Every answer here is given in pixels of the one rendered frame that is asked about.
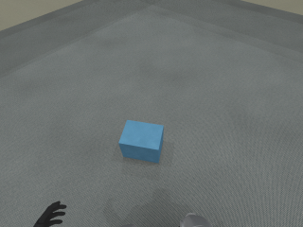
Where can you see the carton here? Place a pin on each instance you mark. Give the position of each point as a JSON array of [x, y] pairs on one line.
[[142, 141]]

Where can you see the robot right thigh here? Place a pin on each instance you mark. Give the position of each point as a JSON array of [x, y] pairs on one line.
[[194, 221]]

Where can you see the left robot hand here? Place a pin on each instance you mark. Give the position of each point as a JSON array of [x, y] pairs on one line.
[[45, 219]]

